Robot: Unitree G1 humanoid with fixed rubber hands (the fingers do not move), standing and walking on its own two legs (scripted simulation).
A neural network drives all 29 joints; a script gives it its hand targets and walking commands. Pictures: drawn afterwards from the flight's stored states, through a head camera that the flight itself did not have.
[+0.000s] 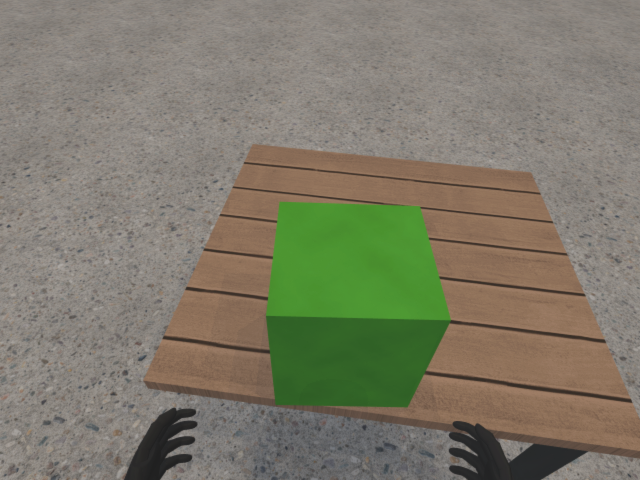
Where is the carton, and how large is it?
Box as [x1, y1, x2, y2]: [266, 202, 450, 406]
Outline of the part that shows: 279,202 266,311 275,403 306,405 407,406 450,321 419,206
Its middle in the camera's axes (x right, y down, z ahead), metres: +0.04 +0.10 +0.60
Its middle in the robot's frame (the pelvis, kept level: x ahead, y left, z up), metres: +0.39 -0.02 -0.02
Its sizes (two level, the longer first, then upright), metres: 0.210 0.200 0.250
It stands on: a table, 0.62 m high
